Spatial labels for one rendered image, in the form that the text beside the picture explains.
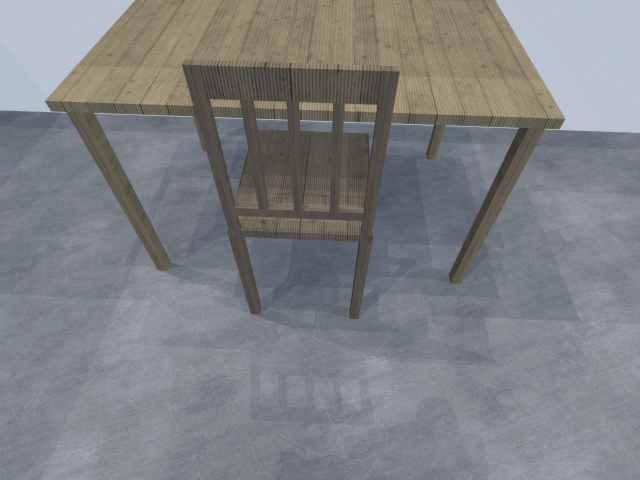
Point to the chair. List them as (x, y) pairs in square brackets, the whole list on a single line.
[(297, 184)]

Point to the table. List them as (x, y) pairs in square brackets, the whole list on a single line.
[(461, 64)]

